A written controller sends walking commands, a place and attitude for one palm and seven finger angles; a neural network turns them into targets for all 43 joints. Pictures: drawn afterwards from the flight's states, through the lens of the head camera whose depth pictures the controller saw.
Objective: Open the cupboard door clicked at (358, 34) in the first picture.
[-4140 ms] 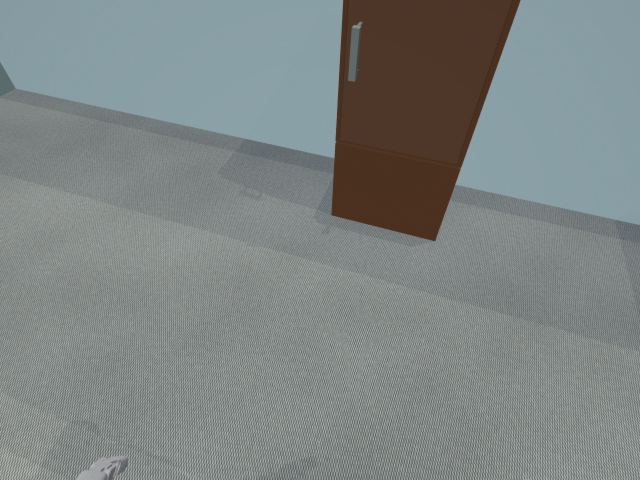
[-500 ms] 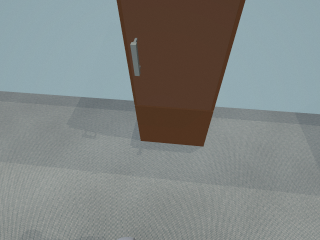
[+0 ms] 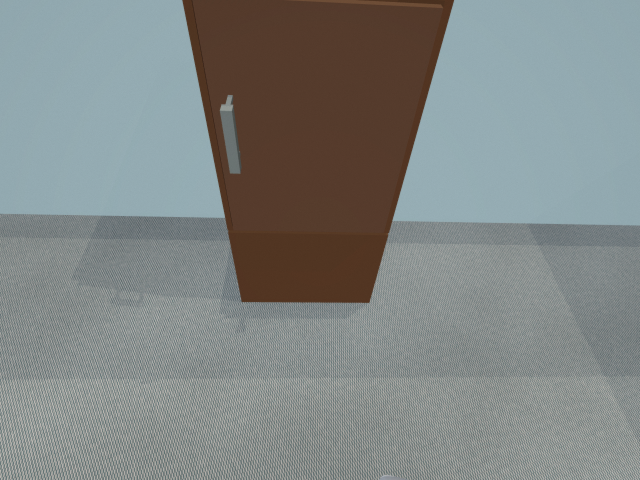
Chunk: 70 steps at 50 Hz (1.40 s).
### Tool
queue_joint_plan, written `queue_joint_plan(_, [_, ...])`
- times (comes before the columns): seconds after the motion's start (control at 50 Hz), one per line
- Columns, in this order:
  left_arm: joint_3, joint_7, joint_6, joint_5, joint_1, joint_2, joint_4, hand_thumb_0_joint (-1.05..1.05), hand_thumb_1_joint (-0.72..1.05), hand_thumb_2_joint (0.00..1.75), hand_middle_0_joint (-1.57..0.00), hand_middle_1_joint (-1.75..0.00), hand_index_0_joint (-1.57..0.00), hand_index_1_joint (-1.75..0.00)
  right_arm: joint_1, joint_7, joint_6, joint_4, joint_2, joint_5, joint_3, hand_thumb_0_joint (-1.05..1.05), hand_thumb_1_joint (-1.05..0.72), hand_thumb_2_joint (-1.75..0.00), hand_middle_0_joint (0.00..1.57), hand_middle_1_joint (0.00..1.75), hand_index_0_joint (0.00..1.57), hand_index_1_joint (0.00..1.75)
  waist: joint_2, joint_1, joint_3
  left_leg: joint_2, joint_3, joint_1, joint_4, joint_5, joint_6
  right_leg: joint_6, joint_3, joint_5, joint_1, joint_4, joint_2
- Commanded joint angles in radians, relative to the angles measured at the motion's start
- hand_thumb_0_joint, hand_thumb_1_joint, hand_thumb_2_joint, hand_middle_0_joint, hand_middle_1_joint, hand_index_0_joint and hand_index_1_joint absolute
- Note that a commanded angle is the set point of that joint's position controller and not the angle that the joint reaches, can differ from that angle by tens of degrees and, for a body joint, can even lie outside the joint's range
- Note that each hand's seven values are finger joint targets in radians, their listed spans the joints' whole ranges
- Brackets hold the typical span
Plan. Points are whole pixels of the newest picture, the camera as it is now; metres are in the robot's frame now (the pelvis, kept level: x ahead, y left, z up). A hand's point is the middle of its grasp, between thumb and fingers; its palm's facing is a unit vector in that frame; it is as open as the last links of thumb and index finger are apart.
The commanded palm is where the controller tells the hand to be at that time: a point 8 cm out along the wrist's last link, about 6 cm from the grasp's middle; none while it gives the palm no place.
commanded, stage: take the last steps up to it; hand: left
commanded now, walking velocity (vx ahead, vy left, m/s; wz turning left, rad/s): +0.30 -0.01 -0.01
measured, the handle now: (232, 135) +0.77 +0.21 -0.02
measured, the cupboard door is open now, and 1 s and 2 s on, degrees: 0 0 0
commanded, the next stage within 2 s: come to a stop and stand still in 0.50 s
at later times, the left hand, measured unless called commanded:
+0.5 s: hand out of the picture +0.12 +0.14 -0.18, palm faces +0.11 -0.98 -0.18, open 7.3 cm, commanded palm none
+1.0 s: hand (204, 391) +0.28 +0.19 -0.18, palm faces +0.06 -0.97 -0.24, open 7.4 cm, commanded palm none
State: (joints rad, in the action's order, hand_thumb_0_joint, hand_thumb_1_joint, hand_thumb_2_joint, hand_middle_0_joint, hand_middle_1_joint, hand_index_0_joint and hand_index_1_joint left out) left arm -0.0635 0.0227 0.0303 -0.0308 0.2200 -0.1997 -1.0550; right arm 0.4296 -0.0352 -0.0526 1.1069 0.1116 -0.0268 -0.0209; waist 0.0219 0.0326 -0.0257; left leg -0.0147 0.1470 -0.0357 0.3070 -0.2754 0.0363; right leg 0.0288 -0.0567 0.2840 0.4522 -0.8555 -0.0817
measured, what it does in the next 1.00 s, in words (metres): walks ahead: right foot, then left foot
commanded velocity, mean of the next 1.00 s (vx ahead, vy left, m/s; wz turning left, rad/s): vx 0.04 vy -0.04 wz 0.01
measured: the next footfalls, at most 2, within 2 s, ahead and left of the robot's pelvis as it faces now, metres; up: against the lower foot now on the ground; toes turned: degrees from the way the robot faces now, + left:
right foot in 0.14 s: +0.13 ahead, -0.14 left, +0.00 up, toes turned -8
left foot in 0.60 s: +0.32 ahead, +0.10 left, +0.00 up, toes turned +11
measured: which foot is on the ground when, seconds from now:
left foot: down 0.00-0.16, up 0.18-0.58, down 0.60-1.00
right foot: up 0.00-0.12, down 0.14-0.60, up 0.62-1.00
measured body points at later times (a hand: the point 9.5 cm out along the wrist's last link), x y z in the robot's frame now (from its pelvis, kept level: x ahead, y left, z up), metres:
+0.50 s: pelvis +0.16 -0.03 -0.01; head +0.17 -0.03 +0.44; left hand +0.12 +0.19 -0.16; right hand +0.25 -0.26 -0.15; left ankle +0.25 +0.10 -0.71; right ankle +0.09 -0.13 -0.75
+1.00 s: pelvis +0.22 -0.01 -0.01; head +0.25 +0.00 +0.44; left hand +0.28 +0.24 -0.16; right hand +0.29 -0.25 -0.16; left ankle +0.28 +0.09 -0.75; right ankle +0.20 -0.15 -0.68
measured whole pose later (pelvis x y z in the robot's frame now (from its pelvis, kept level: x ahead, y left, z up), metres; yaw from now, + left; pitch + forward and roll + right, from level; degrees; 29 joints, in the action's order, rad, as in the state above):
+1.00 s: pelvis +0.22 -0.01 -0.01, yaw +0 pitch -1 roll -1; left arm -0.08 -0.03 0.07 -0.02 0.17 -0.22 -0.99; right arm 0.14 -0.04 0.02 1.03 0.16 -0.02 -0.05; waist 0.02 0.00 -0.08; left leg -0.07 0.17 -0.30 0.48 -0.16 0.04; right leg 0.04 -0.01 0.42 0.43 -1.01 -0.04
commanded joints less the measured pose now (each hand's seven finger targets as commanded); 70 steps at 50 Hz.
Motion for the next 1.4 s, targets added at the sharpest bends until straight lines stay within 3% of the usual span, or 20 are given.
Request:
queue_joint_plan(0.0, [0.008, 0.004, -0.043, 0.006, -0.149, 0.004, 0.110, 0.00, 0.90, 0.90, -0.20, -0.30, -0.20, -0.30, 0.088, 0.000, -0.009, 0.005, 0.166, -0.006, -0.042, 0.00, -0.90, -0.90, 0.20, 0.30, 0.20, 0.30, -0.164, 0.029, -0.104, -0.292, -0.189, -0.006, -0.098, 0.234, 0.127, -0.011, -0.039, 0.035, 0.069, 0.154, -0.005])
queue_joint_plan(0.1, [-0.013, -0.006, -0.072, 0.002, 0.088, -0.042, 0.020, 0.00, 0.90, 0.90, -0.20, -0.30, -0.20, -0.30, 0.047, 0.009, -0.008, 0.018, 0.151, 0.008, -0.037, 0.00, -0.90, -0.90, 0.20, 0.30, 0.20, 0.30, -0.051, -0.091, 0.013, -0.188, -0.084, -0.182, 0.194, 0.255, 0.049, -0.057, -0.060, -0.099, -0.402, 0.402, 0.036])
queue_joint_plan(0.14, [-0.050, -0.030, -0.089, 0.007, 0.319, -0.211, -0.038, 0.00, 0.90, 0.90, -0.20, -0.30, -0.20, -0.30, 0.025, 0.023, -0.013, -0.041, 0.077, 0.022, -0.021, 0.00, -0.90, -0.90, 0.20, 0.30, 0.20, 0.30, 0.279, -0.156, 0.142, -0.020, 0.014, -0.567, 0.696, -0.290, -0.024, -0.220, 0.480, 0.003, -0.718, 0.581, -0.371])
queue_joint_plan(0.16, [-0.046, -0.035, -0.084, 0.020, 0.317, -0.199, -0.042, 0.00, 0.90, 0.90, -0.20, -0.30, -0.20, -0.30, -0.043, 0.022, -0.005, -0.056, 0.117, 0.012, -0.031, 0.00, -0.90, -0.90, 0.20, 0.30, 0.20, 0.30, 0.159, -0.164, 0.089, -0.053, -0.092, -0.613, 0.835, -0.298, -0.012, -0.245, 0.491, 0.035, -0.629, 0.632, -0.381])
queue_joint_plan(0.3, [0.005, -0.046, -0.112, 0.005, 0.125, -0.019, -0.002, 0.00, 0.90, 0.90, -0.20, -0.30, -0.20, -0.30, -0.053, 0.037, 0.033, -0.037, 0.033, 0.000, -0.038, 0.00, -0.90, -0.90, 0.20, 0.30, 0.20, 0.30, 0.061, -0.020, -0.074, -0.126, -0.084, -0.512, 0.741, -0.019, -0.062, -0.173, 0.067, -0.326, -0.260, 0.655, -0.212])
queue_joint_plan(0.48, [0.001, -0.045, -0.109, 0.004, 0.170, -0.092, -0.037, 0.00, 0.90, 0.90, -0.20, -0.30, -0.20, -0.30, -0.258, 0.062, 0.016, -0.126, 0.077, 0.008, -0.031, 0.00, -0.90, -0.90, 0.20, 0.30, 0.20, 0.30, 0.115, -0.048, -0.081, -0.079, -0.025, -0.412, 0.375, 0.069, -0.046, -0.154, 0.025, -0.440, -0.331, 0.587, -0.194])
queue_joint_plan(0.54, [0.002, -0.048, -0.097, 0.009, 0.178, -0.087, -0.047, 0.00, 0.90, 0.90, -0.20, -0.30, -0.20, -0.30, -0.119, 0.048, 0.003, -0.083, 0.129, 0.000, -0.039, 0.00, -0.90, -0.90, 0.20, 0.30, 0.20, 0.30, 0.012, 0.022, -0.011, -0.039, -0.007, -0.121, 0.212, 0.171, -0.028, -0.114, -0.020, -0.477, -0.270, 0.349, -0.144])
queue_joint_plan(0.58, [0.016, -0.040, -0.091, 0.029, 0.241, -0.006, -0.025, 0.00, 0.90, 0.90, -0.20, -0.30, -0.20, -0.30, 0.072, 0.025, -0.006, -0.046, 0.301, -0.009, -0.073, 0.00, -0.90, -0.90, 0.20, 0.30, 0.20, 0.30, -0.376, 0.058, 0.186, -0.395, -0.415, 0.217, 0.105, 0.577, 0.123, -0.025, -0.120, 0.263, 0.004, -0.144, 0.061])
queue_joint_plan(0.66, [0.028, -0.057, -0.051, 0.021, 0.182, 0.017, -0.050, 0.00, 0.90, 0.90, -0.20, -0.30, -0.20, -0.30, -0.206, -0.006, 0.007, -0.101, 0.175, 0.011, -0.016, 0.00, -0.90, -0.90, 0.20, 0.30, 0.20, 0.30, -0.114, -0.039, 0.012, -0.344, -0.236, -0.166, 0.012, 0.759, 0.124, 0.002, 0.061, 0.213, -0.093, -0.170, -0.036])
queue_joint_plan(0.76, [0.002, -0.062, 0.016, 0.012, 0.193, -0.025, -0.014, 0.00, 0.90, 0.90, -0.20, -0.30, -0.20, -0.30, -0.215, -0.023, 0.039, -0.095, 0.202, 0.018, -0.043, 0.00, -0.90, -0.90, 0.20, 0.30, 0.20, 0.30, -0.101, -0.045, 0.061, -0.352, -0.185, -0.123, 0.024, 0.823, 0.149, 0.016, 0.057, 0.153, -0.064, -0.186, 0.005])
queue_joint_plan(1.0, [-0.008, -0.049, 0.023, 0.008, 0.048, -0.023, 0.105, 0.00, 0.90, 0.90, -0.20, -0.30, -0.20, -0.30, -0.232, 0.001, 0.066, -0.123, 0.229, -0.006, -0.079, 0.00, -0.90, -0.90, 0.20, 0.30, 0.20, 0.30, -0.239, -0.013, 0.066, -0.307, -0.210, -0.178, 0.008, 0.256, 0.124, -0.001, 0.009, 0.167, -0.119, 0.081, 0.035])
queue_joint_plan(1.04, [0.004, -0.063, -0.023, 0.008, 0.141, -0.086, 0.093, 0.00, 0.90, 0.90, -0.20, -0.30, -0.20, -0.30, -0.288, 0.005, 0.036, -0.201, 0.279, 0.010, -0.080, 0.00, -0.90, -0.90, 0.20, 0.30, 0.20, 0.30, -0.059, -0.088, 0.124, -0.221, -0.137, -0.138, 0.301, 0.420, 0.027, -0.030, 0.050, -0.091, -0.175, 0.480, 0.002])
queue_joint_plan(1.06, [-0.006, -0.061, -0.025, -0.010, 0.054, -0.145, 0.150, 0.00, 0.90, 0.90, -0.20, -0.30, -0.20, -0.30, -0.182, 0.022, 0.047, -0.209, 0.155, 0.012, -0.066, 0.00, -0.90, -0.90, 0.20, 0.30, 0.20, 0.30, 0.240, -0.029, 0.081, -0.084, -0.039, -0.368, 0.401, 0.022, -0.030, -0.071, 0.175, -0.259, -0.249, 0.499, -0.120])
queue_joint_plan(1.08, [-0.003, -0.066, -0.032, -0.012, 0.056, -0.171, 0.162, 0.00, 0.90, 0.90, -0.20, -0.30, -0.20, -0.30, -0.204, 0.027, 0.062, -0.215, 0.131, 0.003, -0.057, 0.00, -0.90, -0.90, 0.20, 0.30, 0.20, 0.30, 0.290, -0.043, 0.073, -0.024, -0.054, -0.432, 0.523, -0.206, -0.051, -0.144, 0.270, -0.393, -0.216, 0.467, -0.205])
queue_joint_plan(1.12, [0.006, -0.069, -0.036, -0.020, 0.016, -0.168, 0.181, 0.00, 0.90, 0.90, -0.20, -0.30, -0.20, -0.30, -0.188, 0.035, 0.070, -0.234, 0.120, 0.003, -0.061, 0.00, -0.90, -0.90, 0.20, 0.30, 0.20, 0.30, 0.075, -0.010, 0.061, 0.001, -0.057, -0.433, 0.610, -0.184, -0.053, -0.179, 0.159, -0.464, -0.226, 0.405, -0.148])
queue_joint_plan(1.16, [-0.005, -0.079, -0.051, -0.005, 0.009, -0.158, 0.188, 0.00, 0.90, 0.90, -0.20, -0.30, -0.20, -0.30, -0.173, 0.030, 0.075, -0.246, 0.139, 0.008, -0.058, 0.00, -0.90, -0.90, 0.20, 0.30, 0.20, 0.30, 0.277, -0.011, 0.096, -0.010, -0.093, -0.480, 0.677, -0.173, -0.042, -0.191, 0.195, -0.487, -0.260, 0.385, -0.163])
queue_joint_plan(1.24, [0.004, -0.075, -0.026, 0.000, -0.056, -0.138, 0.215, 0.00, 0.90, 0.90, -0.20, -0.30, -0.20, -0.30, -0.085, 0.030, 0.072, -0.215, 0.109, 0.008, -0.042, 0.00, -0.90, -0.90, 0.20, 0.30, 0.20, 0.30, 0.074, 0.036, -0.053, -0.005, -0.062, -0.174, 0.325, -0.029, -0.039, -0.145, 0.120, 0.092, 0.074, 0.399, -0.113])
queue_joint_plan(1.28, [0.020, -0.069, -0.006, 0.017, 0.016, -0.058, 0.212, 0.00, 0.90, 0.90, -0.20, -0.30, -0.20, -0.30, -0.048, 0.026, 0.055, -0.210, 0.187, -0.009, -0.045, 0.00, -0.90, -0.90, 0.20, 0.30, 0.20, 0.30, -0.270, 0.011, -0.116, -0.188, -0.377, -0.269, 0.046, -0.144, 0.053, -0.051, 0.032, 0.251, 0.101, 0.218, 0.051])
queue_joint_plan(1.3, [0.024, -0.068, -0.008, 0.020, 0.040, -0.047, 0.209, 0.00, 0.90, 0.90, -0.20, -0.30, -0.20, -0.30, -0.079, 0.020, 0.053, -0.224, 0.214, -0.012, -0.046, 0.00, -0.90, -0.90, 0.20, 0.30, 0.20, 0.30, -0.269, -0.013, -0.137, -0.264, -0.497, -0.392, -0.060, -0.240, 0.122, -0.043, 0.017, 0.226, 0.015, 0.151, 0.086])
queue_joint_plan(1.38, [0.024, -0.047, -0.013, 0.007, 0.133, -0.028, 0.142, 0.00, 0.90, 0.90, -0.20, -0.30, -0.20, -0.30, -0.176, 0.013, 0.046, -0.225, 0.190, -0.004, -0.033, 0.00, -0.90, -0.90, 0.20, 0.30, 0.20, 0.30, -0.156, -0.072, -0.044, -0.193, -0.356, -0.495, -0.057, -0.340, 0.094, -0.058, 0.029, 0.070, -0.231, 0.196, 0.059])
